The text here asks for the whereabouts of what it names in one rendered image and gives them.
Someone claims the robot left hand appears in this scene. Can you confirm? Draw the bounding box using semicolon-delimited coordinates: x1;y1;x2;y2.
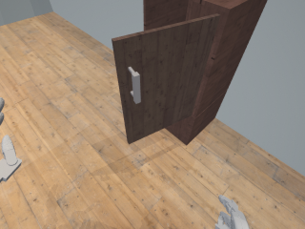
0;97;22;182

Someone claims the robot right hand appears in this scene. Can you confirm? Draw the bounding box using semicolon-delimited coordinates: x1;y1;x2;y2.
214;195;251;229

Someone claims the cupboard door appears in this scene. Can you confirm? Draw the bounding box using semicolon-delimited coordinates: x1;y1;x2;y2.
112;13;220;144

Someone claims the handle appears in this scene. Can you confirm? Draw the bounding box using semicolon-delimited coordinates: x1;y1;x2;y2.
128;67;141;104

